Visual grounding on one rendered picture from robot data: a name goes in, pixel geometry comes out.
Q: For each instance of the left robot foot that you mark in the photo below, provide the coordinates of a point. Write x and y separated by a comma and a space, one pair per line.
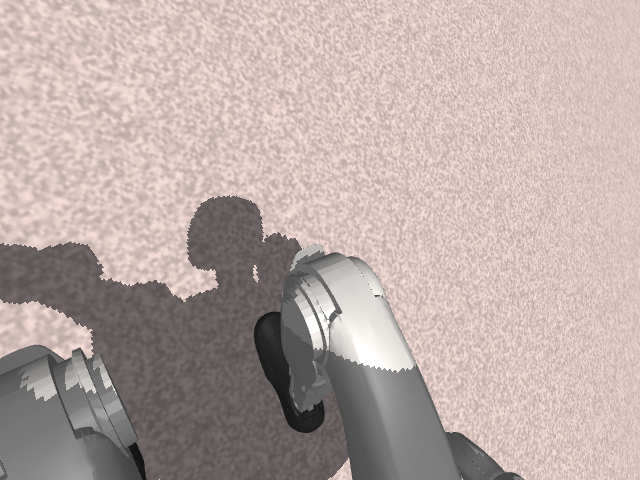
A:
138, 459

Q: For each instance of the right robot foot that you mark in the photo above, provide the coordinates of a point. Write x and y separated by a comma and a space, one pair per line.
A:
267, 336

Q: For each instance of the right robot hand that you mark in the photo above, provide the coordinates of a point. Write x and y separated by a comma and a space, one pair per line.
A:
472, 462

